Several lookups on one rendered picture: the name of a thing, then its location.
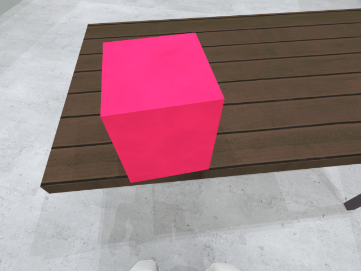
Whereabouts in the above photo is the table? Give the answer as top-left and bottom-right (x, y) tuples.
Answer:
(40, 8), (361, 211)

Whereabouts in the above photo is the carton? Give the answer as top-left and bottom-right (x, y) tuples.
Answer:
(100, 33), (224, 183)

